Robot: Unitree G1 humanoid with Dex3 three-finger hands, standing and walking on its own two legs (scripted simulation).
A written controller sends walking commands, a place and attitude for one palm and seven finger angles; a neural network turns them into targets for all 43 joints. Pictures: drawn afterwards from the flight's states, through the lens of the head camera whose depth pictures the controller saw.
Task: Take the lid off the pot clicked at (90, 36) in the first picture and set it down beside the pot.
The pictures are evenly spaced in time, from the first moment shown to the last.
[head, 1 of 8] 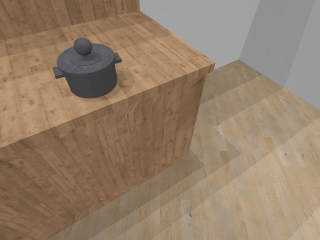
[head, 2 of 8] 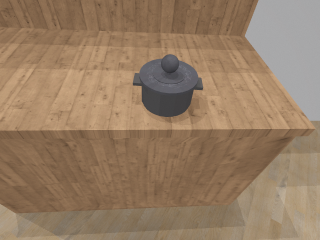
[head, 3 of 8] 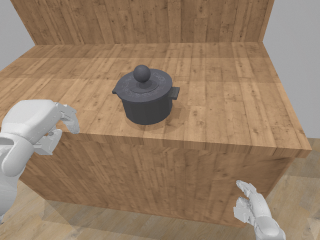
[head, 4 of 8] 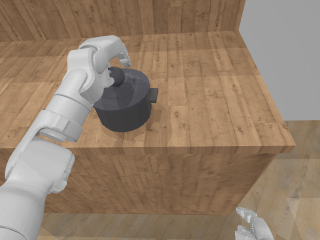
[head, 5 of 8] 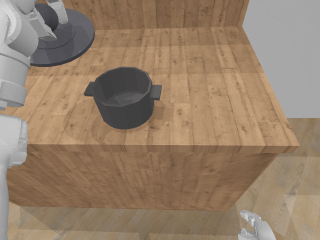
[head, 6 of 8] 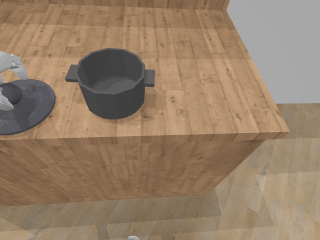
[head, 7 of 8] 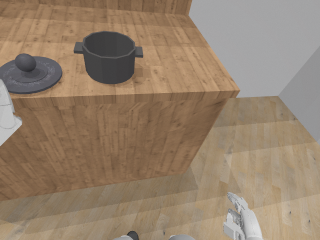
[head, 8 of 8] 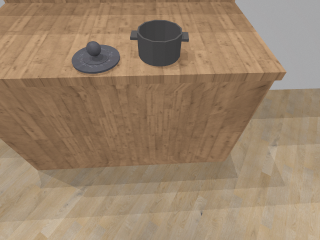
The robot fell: no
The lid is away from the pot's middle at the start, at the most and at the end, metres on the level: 0.00 0.25 0.25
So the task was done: yes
